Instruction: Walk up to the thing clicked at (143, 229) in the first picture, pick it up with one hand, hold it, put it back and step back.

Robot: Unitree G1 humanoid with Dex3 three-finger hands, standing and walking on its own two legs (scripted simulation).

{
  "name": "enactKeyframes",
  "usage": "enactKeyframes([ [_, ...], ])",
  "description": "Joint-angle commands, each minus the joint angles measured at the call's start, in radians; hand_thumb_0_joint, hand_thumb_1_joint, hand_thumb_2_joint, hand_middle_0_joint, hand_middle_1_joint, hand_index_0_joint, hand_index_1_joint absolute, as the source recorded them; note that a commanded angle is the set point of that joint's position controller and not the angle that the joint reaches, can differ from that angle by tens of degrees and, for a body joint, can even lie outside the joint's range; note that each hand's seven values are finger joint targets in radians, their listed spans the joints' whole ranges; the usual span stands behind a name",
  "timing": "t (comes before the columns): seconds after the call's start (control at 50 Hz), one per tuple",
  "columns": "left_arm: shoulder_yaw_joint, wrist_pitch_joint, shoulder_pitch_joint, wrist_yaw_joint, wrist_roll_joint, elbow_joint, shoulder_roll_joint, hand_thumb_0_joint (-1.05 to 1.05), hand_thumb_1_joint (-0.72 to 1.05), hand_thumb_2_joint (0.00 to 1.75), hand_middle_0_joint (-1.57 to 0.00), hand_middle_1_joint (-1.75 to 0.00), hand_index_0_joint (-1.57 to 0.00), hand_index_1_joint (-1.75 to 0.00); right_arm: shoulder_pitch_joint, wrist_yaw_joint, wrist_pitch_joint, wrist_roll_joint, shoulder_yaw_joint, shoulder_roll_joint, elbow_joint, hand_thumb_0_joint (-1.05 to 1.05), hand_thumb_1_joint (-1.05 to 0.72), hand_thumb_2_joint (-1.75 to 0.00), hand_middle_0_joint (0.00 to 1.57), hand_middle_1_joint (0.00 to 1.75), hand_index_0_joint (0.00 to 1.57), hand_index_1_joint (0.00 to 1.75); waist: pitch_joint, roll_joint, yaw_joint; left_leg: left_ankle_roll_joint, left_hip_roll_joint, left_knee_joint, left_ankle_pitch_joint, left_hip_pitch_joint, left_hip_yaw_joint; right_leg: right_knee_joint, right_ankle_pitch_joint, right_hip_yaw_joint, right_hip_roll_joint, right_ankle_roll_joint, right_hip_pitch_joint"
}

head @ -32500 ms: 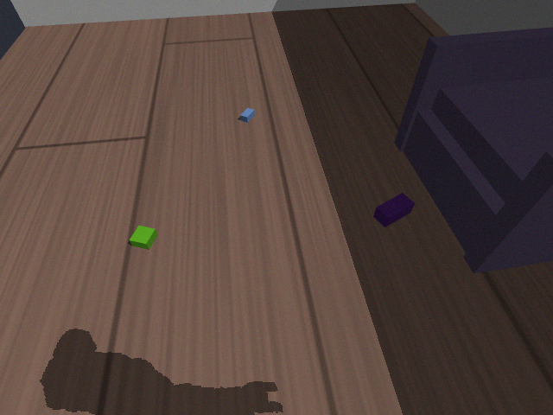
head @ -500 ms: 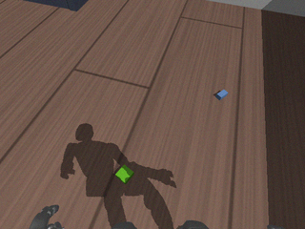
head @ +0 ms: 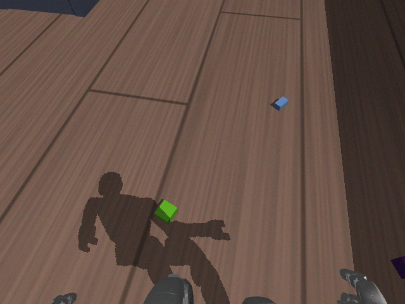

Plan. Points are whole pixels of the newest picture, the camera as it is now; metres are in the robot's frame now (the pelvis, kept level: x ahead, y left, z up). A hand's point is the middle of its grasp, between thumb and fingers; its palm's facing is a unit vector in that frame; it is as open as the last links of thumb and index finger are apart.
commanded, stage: step back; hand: left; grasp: from above
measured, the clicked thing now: (166, 212) +0.55 +0.22 -0.73
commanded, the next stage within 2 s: none
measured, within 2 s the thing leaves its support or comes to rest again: neither
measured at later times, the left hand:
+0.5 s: hand out of the picture -0.04 +0.28 -0.14, palm faces +0.07 -0.93 -0.37, open 7.3 cm
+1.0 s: hand out of the picture -0.23 +0.24 -0.13, palm faces +0.05 -0.90 -0.44, open 7.4 cm
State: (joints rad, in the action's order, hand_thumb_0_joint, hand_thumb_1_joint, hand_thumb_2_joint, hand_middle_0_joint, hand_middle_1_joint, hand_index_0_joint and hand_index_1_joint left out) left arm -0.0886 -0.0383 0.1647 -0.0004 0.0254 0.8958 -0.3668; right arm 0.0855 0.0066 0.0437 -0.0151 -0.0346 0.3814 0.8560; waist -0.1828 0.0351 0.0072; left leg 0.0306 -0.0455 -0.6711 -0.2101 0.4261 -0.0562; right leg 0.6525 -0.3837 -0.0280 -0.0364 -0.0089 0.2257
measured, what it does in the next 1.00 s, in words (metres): walks backwards: left foot, then right foot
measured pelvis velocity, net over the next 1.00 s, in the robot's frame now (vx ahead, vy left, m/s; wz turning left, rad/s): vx -0.31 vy -0.04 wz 0.08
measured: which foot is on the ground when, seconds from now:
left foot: down 0.00-0.00, up 0.02-0.28, down 0.30-0.74, up 0.76-1.00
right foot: down 0.00-0.32, up 0.34-0.70, down 0.72-1.00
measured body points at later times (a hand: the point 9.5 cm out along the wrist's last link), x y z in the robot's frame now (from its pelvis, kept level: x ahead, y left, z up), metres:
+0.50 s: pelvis -0.14 +0.01 +0.01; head -0.09 +0.04 +0.46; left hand -0.04 +0.33 -0.11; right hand -0.02 -0.30 -0.09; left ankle -0.10 +0.12 -0.72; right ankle -0.15 -0.14 -0.62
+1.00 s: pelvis -0.31 -0.04 +0.00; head -0.26 -0.04 +0.45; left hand -0.23 +0.29 -0.10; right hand -0.22 -0.36 -0.12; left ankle -0.34 +0.08 -0.69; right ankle -0.26 -0.17 -0.72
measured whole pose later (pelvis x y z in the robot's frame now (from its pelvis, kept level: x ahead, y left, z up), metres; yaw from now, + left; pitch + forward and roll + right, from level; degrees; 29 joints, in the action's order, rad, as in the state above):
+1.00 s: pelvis -0.31 -0.04 +0.00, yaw +4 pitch -2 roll +1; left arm -0.07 -0.04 0.17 0.02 0.04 0.79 -0.38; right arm 0.22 0.02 0.05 -0.02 -0.05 0.41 0.88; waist -0.16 0.01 -0.01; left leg -0.02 0.06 -0.89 -0.51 0.35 0.06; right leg 0.68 -0.28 0.02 0.06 0.01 0.37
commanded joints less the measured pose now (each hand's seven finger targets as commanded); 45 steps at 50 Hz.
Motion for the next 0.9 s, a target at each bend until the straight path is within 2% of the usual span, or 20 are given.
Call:
enactKeyframes([
  [0.0,-0.087,0.027,-0.013,0.01,0.016,-0.142,-0.351,0.0,0.9,0.9,-0.2,-0.3,-0.2,-0.3,-0.021,0.021,-0.01,0.005,-0.075,0.208,-0.069,0.0,-0.9,-0.9,0.2,0.3,0.2,0.3,0.089,-0.273,-0.039,-0.048,0.128,-0.445,-0.387,0.028,0.199,-0.391,0.147,-0.537,0.456,-0.319,0.216],
  [0.04,-0.06,0.036,-0.109,0.024,0.005,-0.158,-0.253,0.0,0.9,0.9,-0.2,-0.3,-0.2,-0.3,0.074,0.016,-0.016,0.02,-0.068,0.187,-0.035,0.0,-0.9,-0.9,0.2,0.3,0.2,0.3,0.107,-0.139,0.034,-0.031,0.177,-0.518,-0.267,0.032,0.238,-0.288,0.437,-0.252,0.293,-0.225,0.129],
  [0.06,-0.063,0.034,-0.122,0.026,0.009,-0.167,-0.251,0.0,0.9,0.9,-0.2,-0.3,-0.2,-0.3,0.093,0.018,-0.021,0.024,-0.064,0.189,-0.031,0.0,-0.9,-0.9,0.2,0.3,0.2,0.3,0.129,-0.159,0.034,-0.034,0.183,-0.529,-0.251,0.03,0.212,-0.265,0.473,-0.198,0.27,-0.201,0.1],
  [0.14,-0.054,0.028,-0.021,0.032,0.013,-0.18,-0.228,0.0,0.9,0.9,-0.2,-0.3,-0.2,-0.3,0.075,0.024,-0.027,0.015,-0.054,0.191,-0.052,0.0,-0.9,-0.9,0.2,0.3,0.2,0.3,0.181,-0.18,-0.043,-0.056,0.147,-0.367,-0.305,0.077,0.162,-0.184,0.565,-0.175,0.276,-0.214,-0.117],
  [0.24,-0.048,0.008,-0.024,0.03,-0.001,-0.2,-0.253,0.0,0.9,0.9,-0.2,-0.3,-0.2,-0.3,0.141,0.015,-0.039,0.002,-0.062,0.17,-0.04,0.0,-0.9,-0.9,0.2,0.3,0.2,0.3,0.224,-0.226,-0.018,-0.024,0.081,0.11,-0.178,-0.103,0.064,-0.077,0.565,-0.169,0.267,-0.176,-0.132],
  [0.26,-0.044,0.002,-0.037,0.025,-0.009,-0.204,-0.255,0.0,0.9,0.9,-0.2,-0.3,-0.2,-0.3,0.186,0.014,-0.045,-0.001,-0.067,0.171,-0.022,0.0,-0.9,-0.9,0.2,0.3,0.2,0.3,0.24,-0.191,0.005,-0.021,0.08,0.258,-0.01,-0.188,0.045,-0.027,0.52,-0.14,0.244,-0.144,-0.089],
  [0.28,-0.032,-0.005,-0.017,0.022,-0.012,-0.211,-0.218,0.0,0.9,0.9,-0.2,-0.3,-0.2,-0.3,0.175,0.016,-0.052,-0.015,-0.079,0.205,-0.028,0.0,-0.9,-0.9,0.2,0.3,0.2,0.3,0.243,-0.116,-0.004,0.001,0.006,0.292,0.088,-0.262,0.155,0.028,0.38,-0.121,0.195,-0.089,0.02],
  [0.3,-0.024,-0.008,0.016,0.018,-0.018,-0.216,-0.173,0.0,0.9,0.9,-0.2,-0.3,-0.2,-0.3,0.152,0.016,-0.056,-0.029,-0.1,0.297,-0.043,0.0,-0.9,-0.9,0.2,0.3,0.2,0.3,0.248,0.119,-0.022,0.083,-0.226,0.319,0.231,-0.339,0.471,0.2,0.07,-0.043,0.047,-0.031,0.215],
  [0.32,-0.044,-0.008,-0.072,0.036,-0.017,-0.22,-0.214,0.0,0.9,0.9,-0.2,-0.3,-0.2,-0.3,0.126,0.008,-0.052,-0.014,-0.115,0.392,-0.06,0.0,-0.9,-0.9,0.2,0.3,0.2,0.3,0.224,0.214,0.046,0.236,-0.352,0.347,0.341,-0.173,0.599,0.371,-0.286,-0.083,-0.05,-0.009,0.21],
  [0.36,-0.05,-0.012,-0.066,0.041,-0.017,-0.191,-0.212,0.0,0.9,0.9,-0.2,-0.3,-0.2,-0.3,0.056,0.018,-0.058,-0.012,-0.09,0.298,-0.062,0.0,-0.9,-0.9,0.2,0.3,0.2,0.3,0.183,0.058,0.004,0.214,-0.28,0.298,0.393,-0.158,0.438,0.58,-0.208,-0.208,-0.059,-0.028,0.237],
  [0.4,-0.051,-0.01,0.018,0.037,-0.026,-0.159,-0.205,0.0,0.9,0.9,-0.2,-0.3,-0.2,-0.3,0.009,0.026,-0.056,-0.015,-0.076,0.258,-0.077,0.0,-0.9,-0.9,0.2,0.3,0.2,0.3,0.181,0.093,-0.038,0.189,-0.226,0.252,0.446,-0.205,0.328,0.659,-0.139,-0.184,-0.062,-0.017,0.276],
  [0.5,-0.054,-0.006,0.029,0.027,-0.009,-0.165,-0.199,0.0,0.9,0.9,-0.2,-0.3,-0.2,-0.3,0.077,0.033,-0.052,-0.009,-0.082,0.228,-0.085,0.0,-0.9,-0.9,0.2,0.3,0.2,0.3,0.216,0.083,0.016,0.222,-0.218,0.217,0.415,-0.37,0.303,0.531,-0.123,-0.145,-0.041,0.047,0.315],
  [0.58,-0.05,-0.003,0.048,0.016,-0.012,-0.155,-0.19,0.0,0.9,0.9,-0.2,-0.3,-0.2,-0.3,0.06,0.03,-0.041,-0.019,-0.089,0.267,-0.105,0.0,-0.9,-0.9,0.2,0.3,0.2,0.3,0.235,0.15,0.021,0.222,-0.233,0.23,0.277,-0.303,0.29,0.254,-0.13,-0.067,0.01,0.038,0.168],
  [0.66,-0.062,0.006,0.211,-0.001,-0.008,-0.06,-0.193,0.0,0.9,0.9,-0.2,-0.3,-0.2,-0.3,0.004,0.019,-0.016,-0.012,-0.096,0.293,-0.118,0.0,-0.9,-0.9,0.2,0.3,0.2,0.3,0.285,0.176,-0.04,0.131,-0.168,0.195,0.024,-0.12,0.239,-0.158,0.047,0.05,0.017,-0.016,-0.09],
  [0.68,-0.071,0.009,0.216,-0.001,0.006,-0.055,-0.217,0.0,0.9,0.9,-0.2,-0.3,-0.2,-0.3,0.025,0.017,-0.01,-0.005,-0.084,0.258,-0.115,0.0,-0.9,-0.9,0.2,0.3,0.2,0.3,0.26,0.111,-0.035,0.073,-0.121,0.144,-0.088,-0.014,0.218,-0.195,0.044,-0.006,0.029,-0.036,-0.133],
  [0.7,-0.085,0.015,0.21,-0.002,0.023,-0.074,-0.274,0.0,0.9,0.9,-0.2,-0.3,-0.2,-0.3,0.034,0.014,-0.01,0.001,-0.068,0.196,-0.127,0.0,-0.9,-0.9,0.2,0.3,0.2,0.3,0.216,-0.097,-0.042,0.011,0.009,-0.04,-0.259,0.165,0.165,-0.283,-0.107,-0.29,0.199,-0.092,-0.122],
  [0.72,-0.11,0.007,0.107,0.0,0.022,-0.126,-0.403,0.0,0.9,0.9,-0.2,-0.3,-0.2,-0.3,-0.031,0.03,-0.011,0.004,-0.074,0.18,-0.15,0.0,-0.9,-0.9,0.2,0.3,0.2,0.3,0.15,-0.334,-0.088,-0.04,0.146,-0.31,-0.384,0.135,0.146,-0.422,-0.157,-0.534,0.441,-0.257,0.181],
  [0.74,-0.102,0.013,0.022,0.009,0.022,-0.165,-0.408,0.0,0.9,0.9,-0.2,-0.3,-0.2,-0.3,-0.044,0.035,-0.006,-0.001,-0.09,0.227,-0.146,0.0,-0.9,-0.9,0.2,0.3,0.2,0.3,0.059,-0.283,-0.068,-0.052,0.097,-0.472,-0.363,0.073,0.243,-0.468,-0.192,-0.587,0.494,-0.303,0.364],
  [0.78,-0.066,0.023,-0.113,0.021,0.018,-0.179,-0.283,0.0,0.9,0.9,-0.2,-0.3,-0.2,-0.3,0.079,0.028,-0.016,0.012,-0.081,0.211,-0.081,0.0,-0.9,-0.9,0.2,0.3,0.2,0.3,0.08,-0.14,0.035,-0.037,0.163,-0.522,-0.241,0.074,0.242,-0.292,0.165,-0.24,0.287,-0.189,0.238],
  [0.88,-0.061,0.022,-0.024,0.034,0.026,-0.187,-0.251,0.0,0.9,0.9,-0.2,-0.3,-0.2,-0.3,0.089,0.027,-0.025,0.003,-0.064,0.187,-0.082,0.0,-0.9,-0.9,0.2,0.3,0.2,0.3,0.165,-0.213,-0.04,-0.055,0.135,-0.373,-0.307,0.092,0.153,-0.171,0.456,-0.158,0.276,-0.195,-0.042],
])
